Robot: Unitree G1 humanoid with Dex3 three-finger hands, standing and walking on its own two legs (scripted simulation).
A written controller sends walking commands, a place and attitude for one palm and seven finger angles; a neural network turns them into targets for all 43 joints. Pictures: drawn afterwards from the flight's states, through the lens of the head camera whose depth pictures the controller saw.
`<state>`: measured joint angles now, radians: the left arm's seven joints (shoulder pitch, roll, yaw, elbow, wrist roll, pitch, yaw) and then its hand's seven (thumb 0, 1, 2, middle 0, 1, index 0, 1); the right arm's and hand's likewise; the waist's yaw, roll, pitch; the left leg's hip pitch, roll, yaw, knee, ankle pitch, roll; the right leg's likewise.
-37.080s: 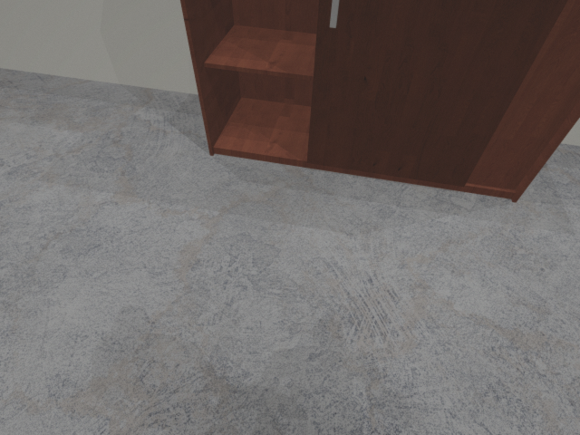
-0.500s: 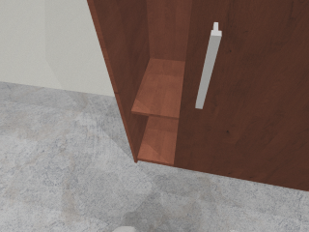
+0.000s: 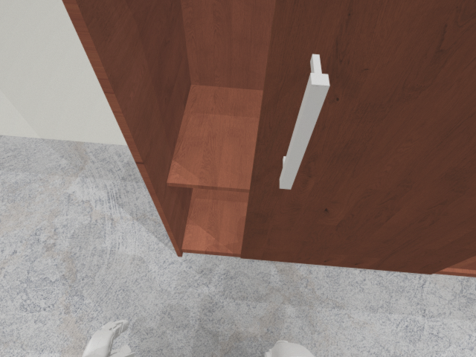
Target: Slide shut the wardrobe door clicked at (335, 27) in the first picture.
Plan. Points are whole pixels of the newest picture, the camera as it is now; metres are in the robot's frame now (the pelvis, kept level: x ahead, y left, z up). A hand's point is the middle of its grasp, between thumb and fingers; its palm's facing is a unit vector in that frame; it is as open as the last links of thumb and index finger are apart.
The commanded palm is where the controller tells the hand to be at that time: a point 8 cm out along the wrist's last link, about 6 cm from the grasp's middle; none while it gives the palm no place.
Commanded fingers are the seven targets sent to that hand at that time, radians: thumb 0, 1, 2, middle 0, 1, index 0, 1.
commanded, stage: come to a stop and stand still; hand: right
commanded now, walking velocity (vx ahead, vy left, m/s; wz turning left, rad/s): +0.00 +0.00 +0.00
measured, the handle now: (298, 132) +0.45 -0.08 +0.10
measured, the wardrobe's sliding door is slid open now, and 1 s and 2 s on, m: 0.25 0.25 0.25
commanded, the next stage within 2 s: look again from close up in 0.96 s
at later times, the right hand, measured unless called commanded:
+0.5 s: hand out of the picture +0.05 -0.19 -0.17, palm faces -0.04 +0.97 -0.22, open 7.3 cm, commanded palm none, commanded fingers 0.00 -0.90 -0.90 0.20 0.30 0.20 0.30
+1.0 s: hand out of the picture -0.01 -0.18 -0.18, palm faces -0.02 +0.98 -0.22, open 7.4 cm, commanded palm none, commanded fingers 0.00 -0.90 -0.90 0.20 0.30 0.20 0.30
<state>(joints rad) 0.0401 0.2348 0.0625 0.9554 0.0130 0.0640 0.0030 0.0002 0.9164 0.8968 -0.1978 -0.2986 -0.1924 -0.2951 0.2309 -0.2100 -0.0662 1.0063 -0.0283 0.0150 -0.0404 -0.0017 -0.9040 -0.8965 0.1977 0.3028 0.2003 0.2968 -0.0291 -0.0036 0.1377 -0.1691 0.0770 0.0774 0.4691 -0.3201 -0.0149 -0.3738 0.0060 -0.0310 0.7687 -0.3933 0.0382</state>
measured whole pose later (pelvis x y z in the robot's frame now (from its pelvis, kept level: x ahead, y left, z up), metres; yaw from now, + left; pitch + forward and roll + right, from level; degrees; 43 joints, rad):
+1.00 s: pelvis -0.01 -0.01 -0.01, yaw +1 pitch -1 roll +0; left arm 0.29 0.17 0.00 1.06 0.02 -0.01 0.01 0.00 0.91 0.90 -0.20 -0.30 -0.19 -0.30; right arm 0.30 -0.15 0.02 1.09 -0.01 -0.02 -0.03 0.00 -0.91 -0.90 0.20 0.30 0.20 0.30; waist 0.02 -0.03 0.02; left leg -0.19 0.01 -0.04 0.54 -0.34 -0.01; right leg -0.26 -0.01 -0.08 0.54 -0.27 -0.02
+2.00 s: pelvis -0.01 -0.01 -0.01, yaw -1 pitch +0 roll -1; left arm 0.35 0.18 -0.01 0.92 -0.03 -0.20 0.06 0.01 0.92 0.90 -0.20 -0.30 -0.20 -0.30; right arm 0.47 -0.20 -0.02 0.30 0.10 0.01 -0.09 0.02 -0.90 -0.89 0.20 0.32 0.20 0.31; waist 0.01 0.01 0.01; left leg -0.21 0.03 -0.02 0.55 -0.35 -0.01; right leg -0.26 0.01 -0.06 0.51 -0.25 -0.02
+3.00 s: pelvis -0.04 -0.01 -0.03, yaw -4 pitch +4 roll +2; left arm 0.27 0.28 -0.02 0.64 -0.05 -0.33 0.08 0.01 0.91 0.90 -0.20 -0.30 -0.20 -0.30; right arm 0.21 -0.34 -0.32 0.07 0.34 -0.23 0.37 -0.01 0.21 -0.42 0.28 1.02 0.28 1.01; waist -0.01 -0.03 -0.06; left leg -0.41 0.00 0.05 0.74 -0.40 0.00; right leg -0.54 -0.02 0.01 0.79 -0.33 -0.01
